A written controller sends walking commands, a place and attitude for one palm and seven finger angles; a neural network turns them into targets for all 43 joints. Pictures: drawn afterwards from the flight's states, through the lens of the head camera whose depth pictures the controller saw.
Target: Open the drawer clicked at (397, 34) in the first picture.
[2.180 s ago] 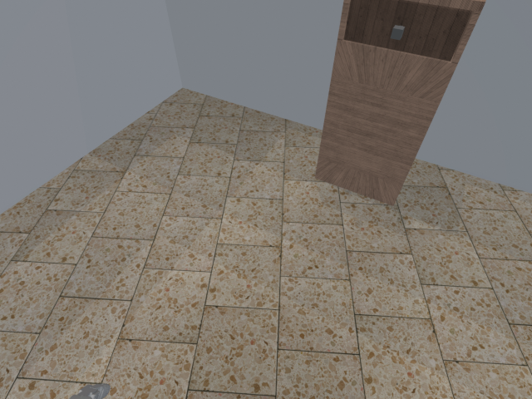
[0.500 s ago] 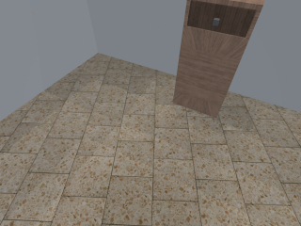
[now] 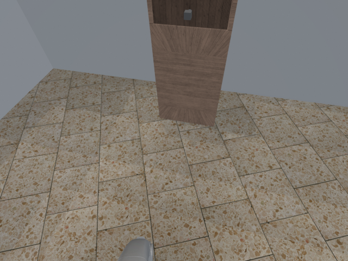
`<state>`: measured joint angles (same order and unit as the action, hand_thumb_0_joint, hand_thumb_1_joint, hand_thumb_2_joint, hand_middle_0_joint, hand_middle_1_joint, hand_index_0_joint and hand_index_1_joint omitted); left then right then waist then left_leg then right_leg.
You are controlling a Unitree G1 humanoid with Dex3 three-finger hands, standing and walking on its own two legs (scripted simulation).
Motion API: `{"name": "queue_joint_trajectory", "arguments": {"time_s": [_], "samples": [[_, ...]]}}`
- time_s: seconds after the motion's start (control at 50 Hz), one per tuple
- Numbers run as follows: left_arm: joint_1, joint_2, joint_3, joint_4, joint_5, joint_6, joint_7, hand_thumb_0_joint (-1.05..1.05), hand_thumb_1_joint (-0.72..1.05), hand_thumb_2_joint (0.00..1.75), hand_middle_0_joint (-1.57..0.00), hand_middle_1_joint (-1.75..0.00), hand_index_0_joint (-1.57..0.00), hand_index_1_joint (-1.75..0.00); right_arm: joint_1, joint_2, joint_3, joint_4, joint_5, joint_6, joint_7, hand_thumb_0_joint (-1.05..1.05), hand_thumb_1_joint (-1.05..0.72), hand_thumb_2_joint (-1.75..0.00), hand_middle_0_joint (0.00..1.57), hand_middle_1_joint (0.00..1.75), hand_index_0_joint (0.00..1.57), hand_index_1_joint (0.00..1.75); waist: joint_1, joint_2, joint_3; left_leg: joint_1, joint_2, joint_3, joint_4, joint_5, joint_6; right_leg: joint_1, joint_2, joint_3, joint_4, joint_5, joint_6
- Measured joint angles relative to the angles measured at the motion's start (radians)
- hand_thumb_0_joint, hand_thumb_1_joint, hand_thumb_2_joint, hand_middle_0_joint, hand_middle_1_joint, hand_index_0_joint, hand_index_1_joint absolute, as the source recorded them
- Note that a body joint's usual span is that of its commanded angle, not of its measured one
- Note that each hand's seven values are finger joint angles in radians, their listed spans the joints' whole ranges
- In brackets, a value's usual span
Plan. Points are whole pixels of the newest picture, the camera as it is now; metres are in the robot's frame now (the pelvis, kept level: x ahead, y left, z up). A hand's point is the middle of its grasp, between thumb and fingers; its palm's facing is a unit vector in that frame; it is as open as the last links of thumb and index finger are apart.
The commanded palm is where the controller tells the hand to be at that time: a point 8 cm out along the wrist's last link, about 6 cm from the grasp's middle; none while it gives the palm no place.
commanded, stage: walk to a spot facing it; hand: left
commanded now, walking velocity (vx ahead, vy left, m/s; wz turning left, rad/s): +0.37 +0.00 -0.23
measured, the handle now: (188, 13) +1.15 +0.03 +0.05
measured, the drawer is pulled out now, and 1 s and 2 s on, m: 0.00 0.00 0.00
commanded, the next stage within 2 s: turn to face it in 0.68 s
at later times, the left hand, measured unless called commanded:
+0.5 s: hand (104, 196) +0.32 +0.26 -0.18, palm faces -0.14 -0.97 -0.19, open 7.3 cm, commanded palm none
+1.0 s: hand (149, 146) +0.52 +0.15 -0.17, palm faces -0.39 -0.90 -0.22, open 7.3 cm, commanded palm none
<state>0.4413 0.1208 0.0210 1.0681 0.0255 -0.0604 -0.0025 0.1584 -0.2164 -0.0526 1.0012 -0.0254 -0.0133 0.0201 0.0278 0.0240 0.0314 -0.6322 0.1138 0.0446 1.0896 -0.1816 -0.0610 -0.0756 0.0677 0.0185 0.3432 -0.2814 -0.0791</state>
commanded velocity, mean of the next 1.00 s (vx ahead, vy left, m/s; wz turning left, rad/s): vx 0.12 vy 0.00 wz -0.30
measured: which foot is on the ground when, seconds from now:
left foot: up 0.00-0.22, down 0.24-0.80, up 0.82-1.00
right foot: down 0.00-0.26, up 0.28-0.78, down 0.80-1.00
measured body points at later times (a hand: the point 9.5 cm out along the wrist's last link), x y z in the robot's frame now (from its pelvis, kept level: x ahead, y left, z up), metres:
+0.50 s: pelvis +0.23 +0.08 +0.00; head +0.25 +0.10 +0.44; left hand +0.33 +0.31 -0.16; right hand +0.20 -0.18 -0.14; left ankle +0.23 +0.14 -0.74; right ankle +0.23 -0.07 -0.64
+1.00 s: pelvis +0.36 +0.03 -0.02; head +0.38 +0.01 +0.43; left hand +0.54 +0.19 -0.16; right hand +0.29 -0.19 -0.17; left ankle +0.39 +0.16 -0.68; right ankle +0.36 -0.07 -0.74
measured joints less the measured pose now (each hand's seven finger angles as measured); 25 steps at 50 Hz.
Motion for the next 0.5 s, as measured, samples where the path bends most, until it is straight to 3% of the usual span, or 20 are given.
{"name": "queue_joint_trajectory", "arguments": {"time_s": [0.1,0.18,0.24,0.3,0.34,0.4,0.5], "samples": [[0.012,-0.009,0.001,0.013,0.003,-0.009,0.015,0.0,0.91,0.9,-0.2,-0.3,-0.2,-0.3,-0.045,0.02,0.003,-0.02,0.003,0.001,0.008,0.01,-0.91,-0.9,0.2,0.3,0.2,0.3,0.016,0.007,0.003,-0.023,0.004,0.013,-0.137,0.037,0.003,0.085,0.004,0.03,-0.045,-0.041,0.012],[0.017,0.002,0.006,0.018,0.006,-0.006,0.024,0.0,0.91,0.9,-0.2,-0.3,-0.2,-0.3,-0.077,0.043,0.014,-0.031,0.007,-0.005,0.013,0.01,-0.91,-0.9,0.2,0.3,0.2,0.3,0.039,-0.007,0.014,0.045,-0.022,0.039,-0.325,0.013,0.028,0.145,-0.006,0.057,-0.044,-0.104,0.033],[0.03,0.016,0.016,0.029,0.001,0.0,0.023,0.0,0.91,0.9,-0.2,-0.3,-0.2,-0.3,-0.081,0.059,0.027,-0.048,0.004,-0.037,0.006,0.01,-0.91,-0.9,0.2,0.3,0.2,0.3,0.033,-0.025,0.016,0.165,-0.058,0.061,-0.481,0.03,0.062,0.13,-0.018,0.077,0.112,-0.204,0.047],[-0.013,0.04,0.032,0.038,-0.011,0.024,0.014,0.0,0.91,0.9,-0.2,-0.3,-0.2,-0.3,-0.068,0.076,0.032,-0.053,-0.002,-0.062,-0.008,0.01,-0.91,-0.9,0.2,0.3,0.2,0.3,0.023,-0.057,0.038,0.202,-0.062,0.113,-0.402,-0.069,0.117,-0.083,-0.031,0.06,0.644,-0.21,0.037],[-0.051,0.057,0.042,0.027,-0.007,0.035,0.007,0.01,0.91,0.9,-0.2,-0.3,-0.2,-0.3,-0.035,0.08,0.032,-0.043,0.002,-0.065,-0.016,0.0,-0.91,-0.9,0.2,0.3,0.2,0.3,0.019,-0.065,0.038,0.268,-0.059,0.146,-0.439,-0.093,0.124,-0.223,-0.053,0.018,0.868,-0.142,0.04],[-0.118,0.082,0.06,-0.018,0.006,0.053,-0.007,0.01,0.91,0.9,-0.2,-0.29,-0.2,-0.3,0.029,0.077,0.013,-0.02,0.01,-0.075,-0.04,0.0,-0.92,-0.9,0.2,0.3,0.21,0.3,0.01,-0.068,0.036,0.363,-0.064,0.18,-0.532,-0.089,0.125,-0.387,-0.1,-0.035,0.95,-0.044,0.058],[-0.207,0.102,0.082,-0.093,0.014,0.079,-0.019,0.0,0.91,0.9,-0.2,-0.29,-0.2,-0.3,0.122,0.039,0.006,0.029,0.011,-0.069,-0.05,-0.01,-0.94,-0.9,0.2,0.3,0.2,0.3,-0.001,-0.071,0.018,0.475,-0.075,0.234,-0.643,-0.096,0.129,-0.558,-0.153,-0.054,0.89,0.087,0.093]]}}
